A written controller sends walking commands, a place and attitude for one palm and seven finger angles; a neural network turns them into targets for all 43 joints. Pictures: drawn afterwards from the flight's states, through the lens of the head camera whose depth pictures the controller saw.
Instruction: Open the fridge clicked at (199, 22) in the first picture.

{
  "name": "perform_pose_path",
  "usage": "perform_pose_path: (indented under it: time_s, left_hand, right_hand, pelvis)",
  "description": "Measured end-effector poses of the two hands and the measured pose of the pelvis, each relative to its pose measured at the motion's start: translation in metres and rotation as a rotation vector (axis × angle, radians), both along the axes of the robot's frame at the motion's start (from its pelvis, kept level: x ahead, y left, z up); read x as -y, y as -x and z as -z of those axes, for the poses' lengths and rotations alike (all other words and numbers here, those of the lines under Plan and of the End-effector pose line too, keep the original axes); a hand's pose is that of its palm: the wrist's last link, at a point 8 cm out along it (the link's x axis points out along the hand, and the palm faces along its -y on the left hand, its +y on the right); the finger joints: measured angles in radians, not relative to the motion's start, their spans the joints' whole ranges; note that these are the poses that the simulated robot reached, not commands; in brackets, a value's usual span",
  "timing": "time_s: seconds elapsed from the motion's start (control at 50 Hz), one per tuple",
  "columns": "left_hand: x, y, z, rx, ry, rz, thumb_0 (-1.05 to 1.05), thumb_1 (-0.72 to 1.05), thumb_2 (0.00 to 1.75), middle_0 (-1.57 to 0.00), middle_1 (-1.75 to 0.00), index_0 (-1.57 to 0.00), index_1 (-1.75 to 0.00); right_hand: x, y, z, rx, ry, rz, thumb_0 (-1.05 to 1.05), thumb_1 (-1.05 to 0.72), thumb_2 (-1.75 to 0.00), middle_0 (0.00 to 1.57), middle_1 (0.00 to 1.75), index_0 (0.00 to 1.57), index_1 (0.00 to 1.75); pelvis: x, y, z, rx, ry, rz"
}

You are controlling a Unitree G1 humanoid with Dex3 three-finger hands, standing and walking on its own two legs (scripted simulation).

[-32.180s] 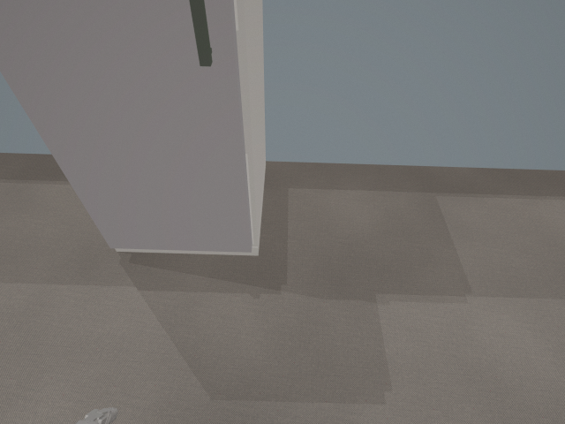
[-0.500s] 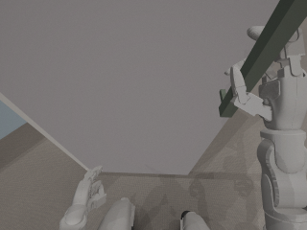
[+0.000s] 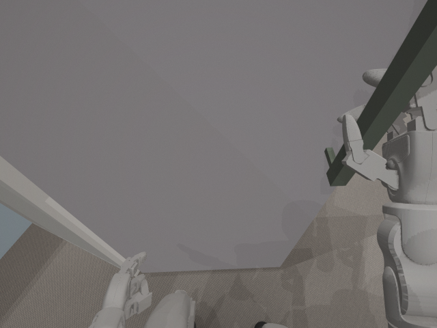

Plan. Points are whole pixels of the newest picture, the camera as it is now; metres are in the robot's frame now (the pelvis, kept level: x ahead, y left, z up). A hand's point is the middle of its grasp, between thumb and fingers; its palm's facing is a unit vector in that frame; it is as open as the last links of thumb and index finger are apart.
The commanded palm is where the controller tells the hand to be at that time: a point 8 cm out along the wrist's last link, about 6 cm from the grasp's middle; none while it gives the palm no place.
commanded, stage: walk backward, drawing the door open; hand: right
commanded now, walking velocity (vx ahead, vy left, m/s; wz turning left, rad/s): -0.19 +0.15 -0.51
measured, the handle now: (374, 97) +0.35 -0.15 +0.26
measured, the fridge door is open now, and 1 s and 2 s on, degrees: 64 70 73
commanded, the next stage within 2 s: stop walking and hold the door back in 0.10 s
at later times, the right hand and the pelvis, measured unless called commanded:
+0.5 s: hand (364, 217) +0.22 -0.13 +0.22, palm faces +0.37 +0.91 -0.17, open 7.0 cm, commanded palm +0.21 -0.18 +0.20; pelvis -0.09 +0.10 -0.01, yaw -16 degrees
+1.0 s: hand (357, 180) +0.26 -0.13 +0.23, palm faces +0.34 +0.93 -0.13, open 5.8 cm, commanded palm +0.22 -0.18 +0.20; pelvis -0.12 +0.11 -0.01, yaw -14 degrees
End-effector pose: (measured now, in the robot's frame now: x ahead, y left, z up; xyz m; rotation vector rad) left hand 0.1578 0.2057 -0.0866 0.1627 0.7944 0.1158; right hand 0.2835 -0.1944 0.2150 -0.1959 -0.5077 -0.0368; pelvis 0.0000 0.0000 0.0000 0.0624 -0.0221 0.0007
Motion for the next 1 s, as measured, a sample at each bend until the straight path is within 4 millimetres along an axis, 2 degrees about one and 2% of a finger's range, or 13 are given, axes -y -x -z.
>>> perform_pose_path:
  time_s: [0.06, 0.14, 0.26, 0.36, 0.46, 0.54, 0.62, 0.66, 0.72, 0.8, 0.88, 0.94, 1.0]
  left_hand:
    - [-0.011, 0.000, 0.003, 0.010, 0.031, 0.050, 0.01, 0.90, 0.90, -0.21, -0.30, -0.20, -0.30]
    - [-0.038, -0.010, 0.015, 0.051, 0.044, 0.107, 0.01, 0.90, 0.90, -0.21, -0.30, -0.20, -0.30]
    - [-0.081, -0.009, 0.004, 0.040, -0.056, 0.116, 0.01, 0.90, 0.90, -0.21, -0.30, -0.20, -0.30]
    - [-0.092, -0.006, -0.003, 0.040, -0.159, 0.207, 0.01, 0.90, 0.90, -0.20, -0.30, -0.20, -0.30]
    - [-0.076, 0.004, -0.005, 0.073, -0.123, 0.262, 0.01, 0.91, 0.90, -0.20, -0.30, -0.20, -0.30]
    - [-0.057, 0.024, -0.005, 0.071, -0.039, 0.312, 0.01, 0.90, 0.90, -0.20, -0.30, -0.20, -0.30]
    - [-0.052, 0.045, 0.006, 0.050, 0.017, 0.349, 0.01, 0.90, 0.90, -0.21, -0.30, -0.20, -0.30]
    - [-0.059, 0.053, 0.016, 0.034, 0.019, 0.349, 0.01, 0.90, 0.90, -0.21, -0.30, -0.20, -0.30]
    - [-0.079, 0.072, 0.025, -0.005, 0.002, 0.294, 0.01, 0.90, 0.90, -0.21, -0.30, -0.21, -0.30]
    - [-0.111, 0.101, 0.029, -0.080, -0.080, 0.233, 0.01, 0.90, 0.90, -0.21, -0.30, -0.20, -0.30]
    - [-0.136, 0.123, 0.035, -0.117, -0.158, 0.162, 0.01, 0.90, 0.90, -0.21, -0.30, -0.20, -0.30]
    - [-0.140, 0.136, 0.034, -0.140, -0.152, 0.113, 0.01, 0.90, 0.90, -0.20, -0.30, -0.20, -0.30]
    - [-0.134, 0.143, 0.035, -0.151, -0.120, 0.118, 0.01, 0.90, 0.90, -0.20, -0.30, -0.20, -0.30]
  right_hand:
    - [-0.004, 0.021, -0.001, -0.014, 0.000, 0.084, -0.10, -0.60, -0.82, 0.49, 1.40, 0.15, 1.23]
    - [-0.012, 0.048, 0.001, 0.031, 0.024, 0.220, -0.12, -0.60, -0.84, 0.48, 1.41, 0.14, 1.24]
    - [-0.020, 0.092, 0.000, 0.034, 0.009, 0.289, -0.12, -0.59, -0.84, 0.49, 1.44, 0.17, 1.27]
    - [-0.022, 0.110, 0.001, 0.063, -0.008, 0.291, -0.14, -0.55, -0.82, 0.51, 1.46, 0.22, 1.24]
    - [-0.022, 0.107, -0.001, 0.037, -0.014, 0.297, -0.13, -0.55, -0.79, 0.52, 1.45, 0.24, 1.22]
    - [-0.024, 0.097, -0.010, -0.060, 0.000, 0.316, -0.08, -0.61, -0.83, 0.51, 1.44, 0.29, 1.28]
    - [-0.026, 0.089, -0.014, -0.133, -0.023, 0.356, -0.07, -0.63, -0.81, 0.49, 1.42, 0.32, 1.34]
    - [-0.027, 0.087, -0.014, -0.140, -0.035, 0.366, -0.07, -0.63, -0.80, 0.48, 1.42, 0.33, 1.36]
    - [-0.027, 0.084, -0.014, -0.157, -0.046, 0.371, -0.07, -0.64, -0.79, 0.47, 1.41, 0.34, 1.38]
    - [-0.024, 0.077, -0.014, -0.175, -0.055, 0.345, -0.08, -0.64, -0.79, 0.46, 1.41, 0.37, 1.39]
    - [-0.021, 0.069, -0.012, -0.150, -0.067, 0.301, -0.08, -0.64, -0.79, 0.46, 1.41, 0.38, 1.40]
    - [-0.021, 0.066, -0.010, -0.137, -0.085, 0.286, -0.08, -0.65, -0.79, 0.46, 1.41, 0.37, 1.40]
    - [-0.022, 0.063, -0.010, -0.135, -0.082, 0.291, -0.08, -0.66, -0.79, 0.46, 1.41, 0.36, 1.40]
  pelvis:
    - [-0.025, 0.007, 0.001, -0.001, -0.008, 0.029]
    - [-0.062, 0.017, 0.019, -0.018, 0.044, 0.055]
    - [-0.083, 0.035, 0.012, 0.001, 0.074, 0.164]
    - [-0.089, 0.050, 0.017, -0.022, 0.063, 0.233]
    - [-0.094, 0.077, 0.018, 0.011, 0.056, 0.256]
    - [-0.107, 0.094, 0.009, 0.024, 0.029, 0.287]
    - [-0.123, 0.103, 0.012, 0.009, 0.042, 0.297]
    - [-0.129, 0.111, 0.018, -0.001, 0.064, 0.287]
    - [-0.126, 0.118, 0.015, 0.009, 0.065, 0.289]
    - [-0.119, 0.121, 0.010, 0.000, 0.086, 0.293]
    - [-0.105, 0.123, 0.018, 0.001, 0.075, 0.289]
    - [-0.103, 0.124, 0.017, 0.011, 0.079, 0.260]
    - [-0.106, 0.123, 0.014, 0.010, 0.065, 0.249]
